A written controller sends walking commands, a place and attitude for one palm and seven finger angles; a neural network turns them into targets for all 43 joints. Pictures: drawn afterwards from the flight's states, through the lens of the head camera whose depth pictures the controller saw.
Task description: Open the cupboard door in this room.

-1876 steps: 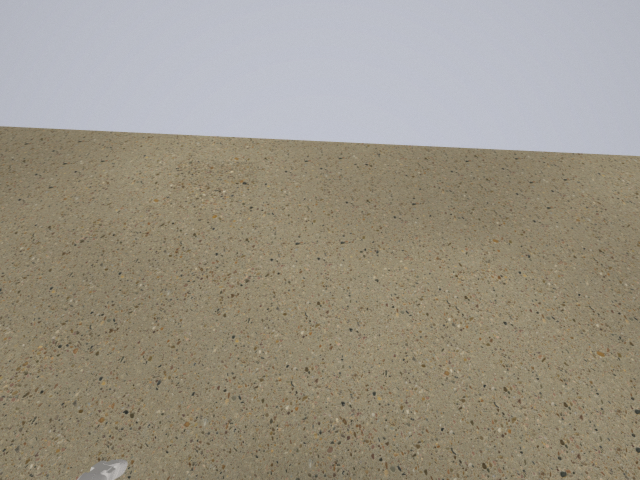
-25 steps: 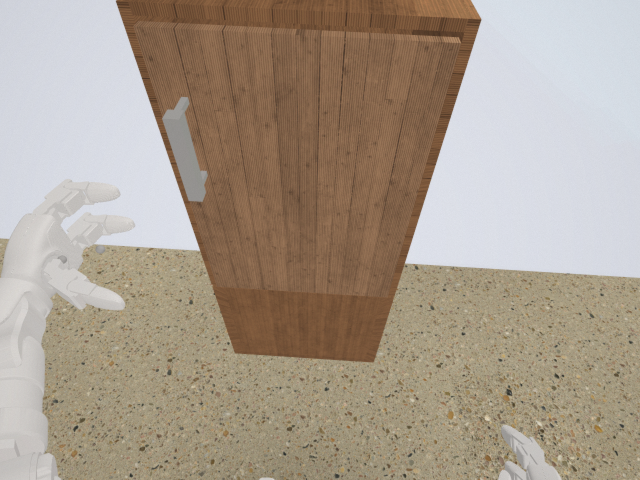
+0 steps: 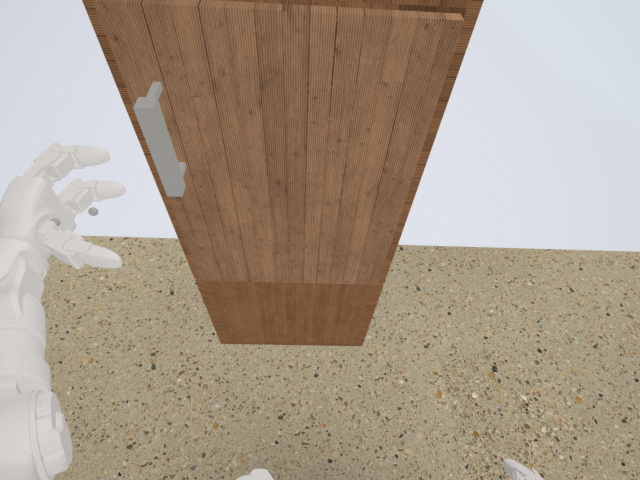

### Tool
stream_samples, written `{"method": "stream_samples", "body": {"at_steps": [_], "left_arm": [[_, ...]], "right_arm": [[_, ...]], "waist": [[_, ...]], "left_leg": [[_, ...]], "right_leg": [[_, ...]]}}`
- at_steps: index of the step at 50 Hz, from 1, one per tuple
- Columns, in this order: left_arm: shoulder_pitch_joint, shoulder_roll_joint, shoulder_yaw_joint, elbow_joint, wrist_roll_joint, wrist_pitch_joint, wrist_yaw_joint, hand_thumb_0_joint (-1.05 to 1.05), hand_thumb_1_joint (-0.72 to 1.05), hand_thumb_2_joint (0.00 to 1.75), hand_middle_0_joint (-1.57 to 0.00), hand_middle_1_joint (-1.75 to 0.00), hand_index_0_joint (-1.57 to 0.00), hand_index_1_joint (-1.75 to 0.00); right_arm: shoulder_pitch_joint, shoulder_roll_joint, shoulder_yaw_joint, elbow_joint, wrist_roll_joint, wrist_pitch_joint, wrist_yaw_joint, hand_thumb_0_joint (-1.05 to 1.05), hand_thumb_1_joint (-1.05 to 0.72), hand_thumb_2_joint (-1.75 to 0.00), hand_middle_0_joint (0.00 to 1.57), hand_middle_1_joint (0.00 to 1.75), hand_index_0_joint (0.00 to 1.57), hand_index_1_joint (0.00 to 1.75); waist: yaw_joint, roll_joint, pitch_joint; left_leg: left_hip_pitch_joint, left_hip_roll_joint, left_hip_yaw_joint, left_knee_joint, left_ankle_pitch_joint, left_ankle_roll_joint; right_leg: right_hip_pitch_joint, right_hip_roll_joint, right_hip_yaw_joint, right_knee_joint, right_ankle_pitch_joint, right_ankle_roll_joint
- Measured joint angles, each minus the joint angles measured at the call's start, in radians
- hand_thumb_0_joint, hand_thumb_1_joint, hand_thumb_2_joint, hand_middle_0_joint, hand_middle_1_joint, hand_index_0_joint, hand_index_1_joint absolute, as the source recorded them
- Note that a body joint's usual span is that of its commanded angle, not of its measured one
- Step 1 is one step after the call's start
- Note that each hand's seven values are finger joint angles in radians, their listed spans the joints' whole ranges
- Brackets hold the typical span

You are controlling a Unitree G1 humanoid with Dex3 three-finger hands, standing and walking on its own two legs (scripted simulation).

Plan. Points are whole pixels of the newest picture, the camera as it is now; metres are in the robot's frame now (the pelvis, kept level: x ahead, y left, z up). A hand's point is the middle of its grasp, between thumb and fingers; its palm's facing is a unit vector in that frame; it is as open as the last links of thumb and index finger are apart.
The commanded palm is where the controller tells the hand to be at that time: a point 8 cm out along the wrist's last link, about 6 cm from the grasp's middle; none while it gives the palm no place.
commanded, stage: move the hooked fingers beside the handle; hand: left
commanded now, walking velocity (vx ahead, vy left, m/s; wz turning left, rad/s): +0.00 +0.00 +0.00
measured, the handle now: (166, 142) +0.53 +0.23 +0.11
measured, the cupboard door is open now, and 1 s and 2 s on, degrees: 0 0 0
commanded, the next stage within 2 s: slide the fingers in behind the handle in 1.52 s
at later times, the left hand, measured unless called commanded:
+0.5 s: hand (104, 174) +0.46 +0.29 +0.11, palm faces +0.03 -1.00 +0.01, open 14.0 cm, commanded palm +0.45 +0.34 +0.11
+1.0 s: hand (109, 160) +0.50 +0.30 +0.10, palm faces +0.02 -1.00 +0.02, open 14.0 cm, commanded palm +0.47 +0.34 +0.10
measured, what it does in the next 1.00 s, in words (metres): stands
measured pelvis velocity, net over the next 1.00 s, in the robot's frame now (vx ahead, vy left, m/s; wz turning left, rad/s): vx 0.02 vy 0.01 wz -0.04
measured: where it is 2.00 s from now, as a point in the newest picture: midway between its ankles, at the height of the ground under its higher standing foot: outside the picture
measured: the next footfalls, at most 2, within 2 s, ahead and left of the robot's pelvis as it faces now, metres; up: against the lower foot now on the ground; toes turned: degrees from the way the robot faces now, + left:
none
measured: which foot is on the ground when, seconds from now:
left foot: down 0.00-1.00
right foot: down 0.00-1.00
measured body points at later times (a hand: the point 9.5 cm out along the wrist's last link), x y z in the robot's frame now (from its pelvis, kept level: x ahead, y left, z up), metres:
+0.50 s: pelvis +0.00 +0.00 -0.01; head +0.09 +0.03 +0.43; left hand +0.45 +0.34 +0.11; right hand +0.04 -0.28 -0.11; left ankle +0.04 +0.09 -0.71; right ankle -0.03 -0.11 -0.71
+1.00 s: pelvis +0.02 +0.01 -0.02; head +0.13 +0.04 +0.42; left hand +0.49 +0.35 +0.10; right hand +0.00 -0.27 -0.11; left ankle +0.04 +0.09 -0.71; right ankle -0.03 -0.11 -0.71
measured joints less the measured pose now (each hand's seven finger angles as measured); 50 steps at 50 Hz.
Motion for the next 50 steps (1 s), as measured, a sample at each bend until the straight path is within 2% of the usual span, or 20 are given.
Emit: {"method": "stream_samples", "body": {"at_steps": [8,14,19,30,39,43,50], "left_arm": [[-0.051,0.021,0.011,0.056,0.009,-0.033,-0.002,-0.01,-0.5,0.3,-0.3,-1.2,-0.3,-1.2],[-0.137,0.051,-0.005,0.148,0.034,-0.044,0.001,-0.01,-0.5,0.3,-0.3,-1.2,-0.3,-1.2],[-0.211,0.084,0.006,0.224,0.052,-0.064,0.0,-0.01,-0.5,0.3,-0.3,-1.2,-0.3,-1.2],[-0.325,0.211,0.058,0.357,0.095,-0.066,-0.024,-0.01,-0.5,0.3,-0.3,-1.2,-0.3,-1.2],[-0.383,0.269,0.082,0.389,0.112,-0.058,-0.045,-0.01,-0.5,0.3,-0.3,-1.2,-0.3,-1.2],[-0.377,0.273,0.086,0.381,0.12,-0.051,-0.043,-0.01,-0.5,0.3,-0.3,-1.2,-0.3,-1.2],[-0.318,0.233,0.112,0.322,0.106,-0.06,-0.036,-0.01,-0.5,0.3,-0.3,-1.2,-0.3,-1.2]], "right_arm": [[0.006,-0.001,-0.002,-0.003,-0.004,0.028,0.006,0.01,-0.9,-0.9,0.2,0.3,0.21,0.3],[0.005,-0.007,-0.001,0.008,-0.008,0.046,0.002,0.01,-0.9,-0.9,0.2,0.3,0.21,0.3],[0.006,-0.011,0.003,0.019,-0.012,0.059,0.001,0.01,-0.9,-0.9,0.2,0.3,0.21,0.3],[0.052,-0.023,0.005,0.018,-0.014,0.103,-0.002,0.01,-0.9,-0.9,0.2,0.3,0.21,0.3],[0.09,-0.022,0.004,0.021,-0.019,0.143,0.001,0.01,-0.9,-0.9,0.2,0.3,0.21,0.3],[0.097,-0.019,0.005,0.008,-0.023,0.154,0.005,0.01,-0.9,-0.9,0.2,0.3,0.21,0.3],[0.094,-0.006,0.0,-0.006,-0.027,0.168,0.022,0.01,-0.9,-0.9,0.2,0.3,0.21,0.3]], "waist": [[-0.004,-0.002,-0.007],[-0.014,-0.004,-0.001],[-0.033,-0.007,0.0],[-0.083,-0.007,-0.003],[-0.104,-0.006,-0.009],[-0.109,-0.005,-0.011],[-0.099,-0.003,-0.024]], "left_leg": [[-0.024,0.002,0.0,0.016,-0.011,0.002],[-0.06,0.0,-0.009,0.034,-0.013,0.002],[-0.097,0.004,-0.012,0.052,-0.016,0.001],[-0.18,0.024,-0.009,0.096,-0.035,-0.002],[-0.232,0.034,-0.01,0.123,-0.05,-0.001],[-0.244,0.035,-0.007,0.128,-0.056,0.001],[-0.232,0.037,0.0,0.128,-0.066,0.005]], "right_leg": [[-0.021,0.002,0.001,0.008,-0.006,0.002],[-0.052,0.001,-0.009,0.024,-0.011,0.002],[-0.088,0.005,-0.012,0.04,-0.014,0.001],[-0.169,0.024,-0.007,0.071,-0.021,-0.002],[-0.217,0.032,-0.005,0.084,-0.027,-0.001],[-0.228,0.034,-0.002,0.085,-0.029,0.001],[-0.215,0.034,0.006,0.078,-0.032,0.005]]}}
